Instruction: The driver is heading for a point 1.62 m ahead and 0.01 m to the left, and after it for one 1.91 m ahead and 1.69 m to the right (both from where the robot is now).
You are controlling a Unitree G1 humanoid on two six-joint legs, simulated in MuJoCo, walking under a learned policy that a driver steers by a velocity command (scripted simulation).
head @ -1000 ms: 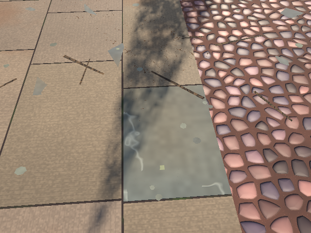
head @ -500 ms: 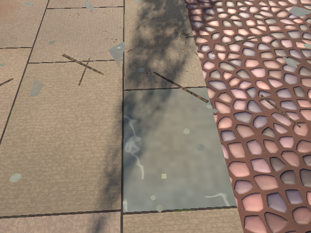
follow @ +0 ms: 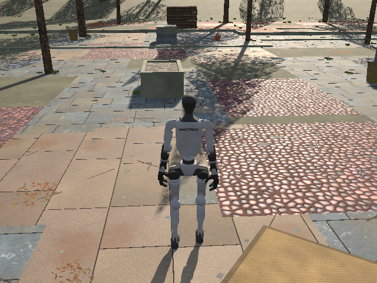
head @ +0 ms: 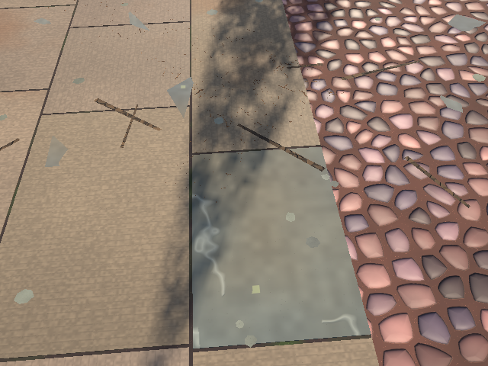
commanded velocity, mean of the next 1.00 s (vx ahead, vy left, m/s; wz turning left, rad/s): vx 0.22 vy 0.00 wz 0.00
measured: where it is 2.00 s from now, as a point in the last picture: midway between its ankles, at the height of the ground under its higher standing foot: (261, 291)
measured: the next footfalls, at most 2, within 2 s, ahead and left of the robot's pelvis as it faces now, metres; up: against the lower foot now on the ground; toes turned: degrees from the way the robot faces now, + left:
right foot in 0.96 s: +0.30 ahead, -0.09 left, +0.00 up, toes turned -3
left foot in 1.52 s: +0.62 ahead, +0.08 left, +0.00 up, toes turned +4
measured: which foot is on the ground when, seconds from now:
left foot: down 0.00-0.96, up 0.98-1.00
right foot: down 0.00-0.66, up 0.68-0.94, down 0.96-1.00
